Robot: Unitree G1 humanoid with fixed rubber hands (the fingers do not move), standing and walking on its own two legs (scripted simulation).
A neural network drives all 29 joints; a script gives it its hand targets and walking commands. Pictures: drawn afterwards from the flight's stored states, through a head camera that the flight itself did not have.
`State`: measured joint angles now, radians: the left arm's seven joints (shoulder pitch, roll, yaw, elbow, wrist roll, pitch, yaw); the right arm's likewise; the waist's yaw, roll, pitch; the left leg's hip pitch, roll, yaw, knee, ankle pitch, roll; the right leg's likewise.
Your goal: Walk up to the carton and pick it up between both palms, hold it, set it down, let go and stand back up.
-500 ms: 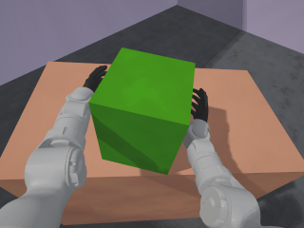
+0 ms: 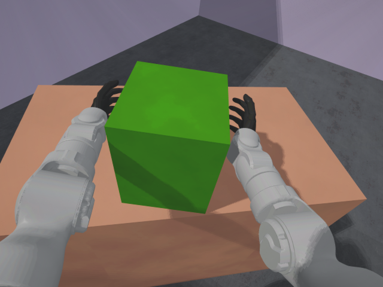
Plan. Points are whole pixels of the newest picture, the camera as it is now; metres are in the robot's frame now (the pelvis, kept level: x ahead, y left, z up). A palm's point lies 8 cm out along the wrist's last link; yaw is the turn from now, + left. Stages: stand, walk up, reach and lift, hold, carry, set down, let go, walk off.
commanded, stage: set down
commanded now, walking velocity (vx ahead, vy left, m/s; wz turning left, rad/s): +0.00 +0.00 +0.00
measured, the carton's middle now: (172, 140) +0.43 -0.03 +0.08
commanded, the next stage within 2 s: none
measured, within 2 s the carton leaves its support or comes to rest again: neither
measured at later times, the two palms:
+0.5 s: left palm (78, 78) +0.49 +0.14 +0.22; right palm (268, 99) +0.38 -0.20 +0.23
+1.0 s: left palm (56, 49) +0.49 +0.16 +0.27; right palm (260, 79) +0.40 -0.17 +0.26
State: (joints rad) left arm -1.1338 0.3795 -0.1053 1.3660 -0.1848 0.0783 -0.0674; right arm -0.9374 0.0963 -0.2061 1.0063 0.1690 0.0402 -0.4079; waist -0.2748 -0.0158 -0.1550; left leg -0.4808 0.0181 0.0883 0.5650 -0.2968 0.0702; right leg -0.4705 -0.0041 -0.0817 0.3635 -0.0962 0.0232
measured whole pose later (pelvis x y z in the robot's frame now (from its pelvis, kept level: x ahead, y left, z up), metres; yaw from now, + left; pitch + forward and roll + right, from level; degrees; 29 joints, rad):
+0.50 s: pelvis -0.02 -0.01 +0.00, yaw +2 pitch +8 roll -2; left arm -1.32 0.54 -0.28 1.44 -0.37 0.19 -0.11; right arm -1.12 0.03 -0.17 0.96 0.26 0.27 -0.42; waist -0.33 -0.05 -0.16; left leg -0.41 0.00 0.06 0.51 -0.25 0.06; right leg -0.41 -0.01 -0.10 0.34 -0.07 0.00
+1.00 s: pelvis -0.01 -0.02 +0.01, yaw +1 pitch +5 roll -3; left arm -1.39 0.66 -0.22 1.22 -0.34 0.46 -0.18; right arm -1.15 0.03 -0.10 0.70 0.38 0.48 -0.54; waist -0.31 -0.06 -0.06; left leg -0.32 0.01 0.05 0.47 -0.24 0.05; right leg -0.30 0.00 -0.09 0.27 -0.05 0.00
